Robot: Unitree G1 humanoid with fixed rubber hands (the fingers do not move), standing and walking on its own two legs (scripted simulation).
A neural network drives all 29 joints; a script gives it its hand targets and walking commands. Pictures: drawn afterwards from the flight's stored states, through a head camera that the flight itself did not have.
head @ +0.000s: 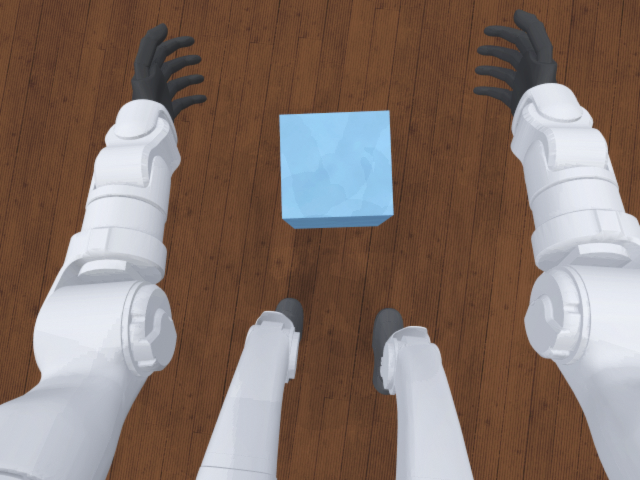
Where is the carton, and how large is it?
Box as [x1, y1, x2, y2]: [279, 111, 393, 228]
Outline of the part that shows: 388,111 279,115 282,218 294,228 378,225 393,214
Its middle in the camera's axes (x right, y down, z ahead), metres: +0.03 -0.13 +0.86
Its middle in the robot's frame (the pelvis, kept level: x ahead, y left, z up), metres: +0.52 +0.04 -0.53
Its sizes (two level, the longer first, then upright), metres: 0.210 0.200 0.250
